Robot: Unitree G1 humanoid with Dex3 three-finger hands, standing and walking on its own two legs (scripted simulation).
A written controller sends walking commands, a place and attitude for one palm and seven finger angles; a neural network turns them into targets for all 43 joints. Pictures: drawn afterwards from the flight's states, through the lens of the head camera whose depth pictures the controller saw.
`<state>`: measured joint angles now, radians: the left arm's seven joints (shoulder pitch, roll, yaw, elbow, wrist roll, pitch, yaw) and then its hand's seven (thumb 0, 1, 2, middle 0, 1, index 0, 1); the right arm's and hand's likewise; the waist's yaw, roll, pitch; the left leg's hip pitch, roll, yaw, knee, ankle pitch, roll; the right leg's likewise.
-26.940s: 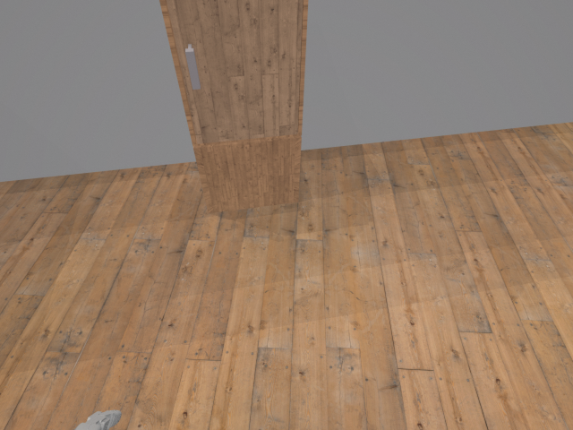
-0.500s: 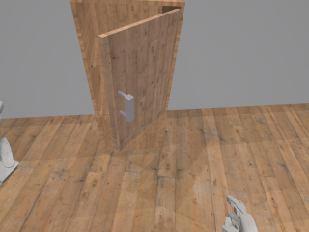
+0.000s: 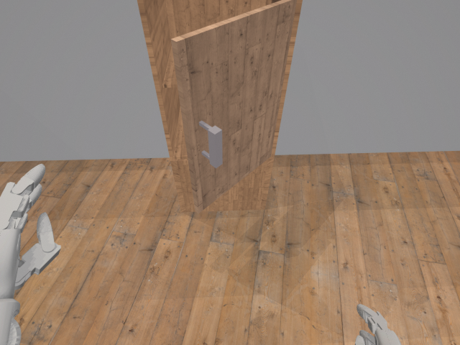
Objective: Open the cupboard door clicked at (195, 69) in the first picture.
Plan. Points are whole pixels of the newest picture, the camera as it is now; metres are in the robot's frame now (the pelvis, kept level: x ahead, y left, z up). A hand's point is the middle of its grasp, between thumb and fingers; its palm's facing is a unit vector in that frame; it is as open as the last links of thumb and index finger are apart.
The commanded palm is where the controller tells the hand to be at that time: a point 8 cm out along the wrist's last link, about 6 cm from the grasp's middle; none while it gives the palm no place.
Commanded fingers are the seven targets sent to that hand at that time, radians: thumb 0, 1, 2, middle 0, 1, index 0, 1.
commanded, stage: let the arm hang, fingers relaxed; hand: left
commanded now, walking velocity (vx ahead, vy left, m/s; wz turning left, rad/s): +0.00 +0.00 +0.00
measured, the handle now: (209, 143) +0.61 +0.09 -0.02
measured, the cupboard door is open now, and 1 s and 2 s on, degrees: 43 43 43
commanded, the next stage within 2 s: look to check the result in 1.06 s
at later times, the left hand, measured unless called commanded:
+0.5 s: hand out of the picture -0.05 +0.19 -0.17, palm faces +0.09 -0.97 -0.23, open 7.2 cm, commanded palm none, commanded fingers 0.00 0.90 0.90 -0.20 -0.30 -0.20 -0.30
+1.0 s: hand out of the picture -0.04 +0.19 -0.17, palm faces +0.08 -0.98 -0.18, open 7.3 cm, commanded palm none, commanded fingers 0.00 0.90 0.90 -0.20 -0.30 -0.20 -0.30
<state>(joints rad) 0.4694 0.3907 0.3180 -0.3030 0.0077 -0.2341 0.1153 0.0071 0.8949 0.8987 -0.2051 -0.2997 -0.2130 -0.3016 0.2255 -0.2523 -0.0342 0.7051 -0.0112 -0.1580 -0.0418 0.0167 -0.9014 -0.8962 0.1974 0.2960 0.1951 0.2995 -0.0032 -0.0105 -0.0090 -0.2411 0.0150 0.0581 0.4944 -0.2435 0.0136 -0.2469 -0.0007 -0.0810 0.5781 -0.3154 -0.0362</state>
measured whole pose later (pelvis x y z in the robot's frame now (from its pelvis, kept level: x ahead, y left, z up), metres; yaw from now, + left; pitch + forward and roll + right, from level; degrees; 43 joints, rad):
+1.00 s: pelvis -0.03 +0.02 +0.01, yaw +2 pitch -2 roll +0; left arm 0.27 0.14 0.01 1.15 0.01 0.00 0.02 0.00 0.92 0.90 -0.20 -0.30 -0.20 -0.30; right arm 0.32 -0.12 0.00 1.15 -0.03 -0.01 -0.03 0.01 -0.90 -0.90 0.20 0.30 0.19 0.30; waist -0.01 0.00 0.03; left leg -0.19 -0.04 0.02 0.41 -0.19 0.04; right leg -0.19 0.00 -0.01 0.42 -0.20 -0.01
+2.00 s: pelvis +0.00 +0.02 +0.01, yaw -1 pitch -1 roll +1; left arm 0.20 0.20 0.04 1.11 0.01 0.02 0.01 0.00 0.91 0.90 -0.20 -0.30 -0.20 -0.30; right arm 0.19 -0.19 -0.02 1.10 -0.03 0.00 -0.04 0.01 -0.90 -0.90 0.20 0.30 0.19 0.30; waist 0.01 0.00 0.06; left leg -0.17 -0.01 0.08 0.44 -0.25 0.03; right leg -0.20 0.03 0.04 0.47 -0.26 -0.02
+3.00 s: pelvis +0.05 +0.00 +0.00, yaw -34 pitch +2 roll -1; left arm 0.22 0.29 0.11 0.92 0.02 0.05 -0.01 0.00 0.91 0.90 -0.20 -0.30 -0.20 -0.30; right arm 0.16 -0.18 -0.01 0.87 -0.03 0.00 -0.05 0.01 -0.90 -0.90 0.20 0.30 0.20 0.30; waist 0.05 -0.06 0.09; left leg -0.25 0.02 0.00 0.51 -0.30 0.01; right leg -0.49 0.09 0.08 1.06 -0.48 0.05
